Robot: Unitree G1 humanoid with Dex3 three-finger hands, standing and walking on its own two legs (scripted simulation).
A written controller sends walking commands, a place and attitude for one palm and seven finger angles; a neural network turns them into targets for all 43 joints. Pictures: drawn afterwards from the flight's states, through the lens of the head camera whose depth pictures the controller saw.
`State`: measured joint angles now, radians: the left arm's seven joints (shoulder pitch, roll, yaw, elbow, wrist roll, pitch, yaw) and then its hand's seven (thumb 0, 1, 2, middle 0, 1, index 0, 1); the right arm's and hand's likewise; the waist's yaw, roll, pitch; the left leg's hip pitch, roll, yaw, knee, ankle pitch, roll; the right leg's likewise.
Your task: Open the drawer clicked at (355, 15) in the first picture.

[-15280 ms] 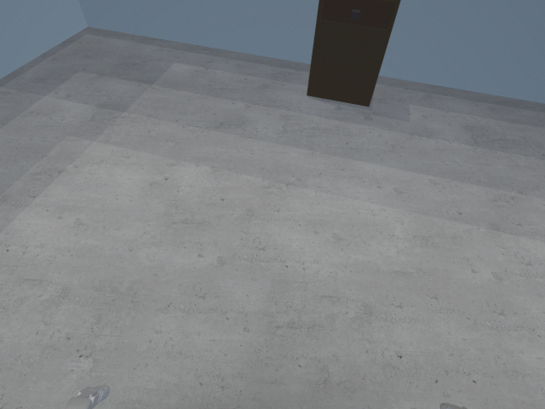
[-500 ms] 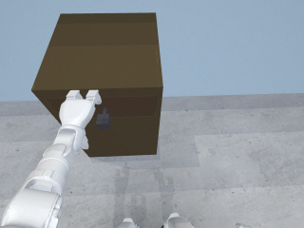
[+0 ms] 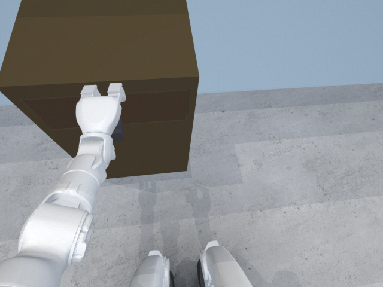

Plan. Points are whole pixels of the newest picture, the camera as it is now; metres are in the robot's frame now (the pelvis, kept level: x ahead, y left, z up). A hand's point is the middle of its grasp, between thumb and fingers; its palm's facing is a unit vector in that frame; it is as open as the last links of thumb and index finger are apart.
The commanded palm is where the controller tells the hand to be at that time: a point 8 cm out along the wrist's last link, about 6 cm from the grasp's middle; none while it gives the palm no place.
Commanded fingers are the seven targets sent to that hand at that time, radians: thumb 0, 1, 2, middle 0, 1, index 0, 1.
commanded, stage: move the hooked fingers above the handle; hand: left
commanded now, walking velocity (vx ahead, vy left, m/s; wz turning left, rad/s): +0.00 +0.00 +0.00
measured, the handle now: (114, 123) +0.52 +0.16 -0.10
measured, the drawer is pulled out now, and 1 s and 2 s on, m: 0.00 0.00 0.00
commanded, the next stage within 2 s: none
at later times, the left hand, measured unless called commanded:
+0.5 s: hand (107, 127) +0.48 +0.16 -0.05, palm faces -0.07 -0.07 -0.99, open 13.8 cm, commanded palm +0.47 +0.17 +0.02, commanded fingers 0.00 -0.50 0.30 -0.30 -1.20 -0.30 -1.20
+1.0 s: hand (85, 127) +0.47 +0.20 -0.02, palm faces -0.14 +0.00 -0.99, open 13.7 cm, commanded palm +0.46 +0.18 +0.03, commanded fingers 0.00 -0.50 0.30 -0.30 -1.20 -0.30 -1.20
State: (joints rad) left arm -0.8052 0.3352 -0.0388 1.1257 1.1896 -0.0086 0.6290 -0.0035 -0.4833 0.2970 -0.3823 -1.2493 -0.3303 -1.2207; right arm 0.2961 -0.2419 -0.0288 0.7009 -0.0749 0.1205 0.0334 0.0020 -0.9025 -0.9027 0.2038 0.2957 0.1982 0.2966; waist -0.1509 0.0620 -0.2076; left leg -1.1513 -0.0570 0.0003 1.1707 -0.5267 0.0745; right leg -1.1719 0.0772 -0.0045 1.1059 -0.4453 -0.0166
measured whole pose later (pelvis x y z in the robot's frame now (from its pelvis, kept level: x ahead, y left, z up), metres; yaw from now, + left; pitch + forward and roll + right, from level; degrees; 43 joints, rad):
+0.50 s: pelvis +0.00 -0.01 +0.00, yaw +1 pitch +30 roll -3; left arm -0.80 0.38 -0.06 1.11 1.15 -0.07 0.51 0.00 -0.49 0.30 -0.32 -1.20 -0.32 -1.21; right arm 0.31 -0.26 -0.03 0.67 -0.06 0.08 0.01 0.00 -0.90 -0.90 0.20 0.30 0.20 0.30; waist -0.16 0.05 -0.21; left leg -1.17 -0.05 -0.02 1.18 -0.52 0.06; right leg -1.18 0.08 -0.03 1.11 -0.45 -0.03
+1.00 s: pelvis +0.01 -0.02 +0.02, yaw +1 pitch +27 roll -2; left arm -0.77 0.43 -0.08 1.14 1.10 -0.01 0.45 0.00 -0.49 0.30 -0.32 -1.20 -0.34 -1.21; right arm 0.30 -0.25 -0.02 0.66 -0.04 0.09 0.00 0.00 -0.90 -0.90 0.21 0.30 0.20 0.30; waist -0.12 0.05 -0.20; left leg -1.04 -0.04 -0.02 1.07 -0.50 0.05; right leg -1.07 0.09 -0.01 1.02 -0.42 -0.05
